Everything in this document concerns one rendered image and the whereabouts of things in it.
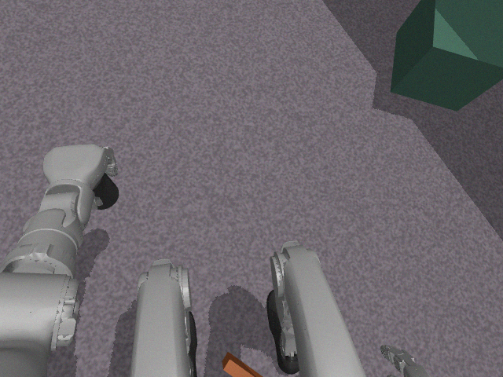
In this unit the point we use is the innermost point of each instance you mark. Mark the right robot foot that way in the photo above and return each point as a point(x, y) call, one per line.
point(289, 365)

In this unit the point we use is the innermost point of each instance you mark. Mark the right robot hand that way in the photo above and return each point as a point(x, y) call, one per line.
point(403, 362)

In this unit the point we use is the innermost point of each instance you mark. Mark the left robot hand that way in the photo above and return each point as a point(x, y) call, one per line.
point(84, 163)

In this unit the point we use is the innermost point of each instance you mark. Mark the left robot arm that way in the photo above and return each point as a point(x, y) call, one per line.
point(38, 290)

